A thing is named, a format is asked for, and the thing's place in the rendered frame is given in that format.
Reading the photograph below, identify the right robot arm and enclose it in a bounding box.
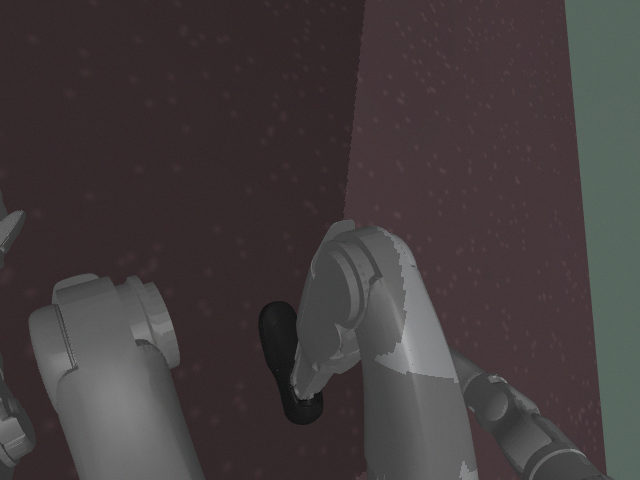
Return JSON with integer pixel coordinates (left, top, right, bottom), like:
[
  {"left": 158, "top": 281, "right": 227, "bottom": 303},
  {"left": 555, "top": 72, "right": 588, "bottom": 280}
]
[{"left": 464, "top": 373, "right": 614, "bottom": 480}]

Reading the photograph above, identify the left robot hand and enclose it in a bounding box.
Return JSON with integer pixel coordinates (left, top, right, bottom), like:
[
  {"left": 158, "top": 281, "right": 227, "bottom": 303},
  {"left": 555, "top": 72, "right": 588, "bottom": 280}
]
[{"left": 0, "top": 210, "right": 26, "bottom": 269}]

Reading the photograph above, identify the cup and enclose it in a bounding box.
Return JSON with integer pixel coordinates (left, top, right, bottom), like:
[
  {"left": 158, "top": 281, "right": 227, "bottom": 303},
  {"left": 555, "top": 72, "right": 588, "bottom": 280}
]
[{"left": 0, "top": 190, "right": 10, "bottom": 254}]

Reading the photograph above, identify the left robot arm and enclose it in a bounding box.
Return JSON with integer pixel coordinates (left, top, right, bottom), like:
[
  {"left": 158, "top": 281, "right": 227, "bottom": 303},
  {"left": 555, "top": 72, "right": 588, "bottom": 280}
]
[{"left": 0, "top": 352, "right": 36, "bottom": 480}]

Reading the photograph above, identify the right robot foot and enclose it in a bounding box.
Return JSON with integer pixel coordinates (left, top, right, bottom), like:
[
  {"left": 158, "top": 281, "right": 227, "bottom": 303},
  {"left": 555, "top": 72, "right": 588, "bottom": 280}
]
[{"left": 258, "top": 301, "right": 323, "bottom": 425}]

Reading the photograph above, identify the right robot hand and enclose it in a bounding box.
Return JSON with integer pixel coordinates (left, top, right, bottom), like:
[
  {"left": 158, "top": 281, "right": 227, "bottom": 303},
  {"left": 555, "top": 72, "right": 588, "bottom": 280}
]
[{"left": 448, "top": 345, "right": 487, "bottom": 397}]

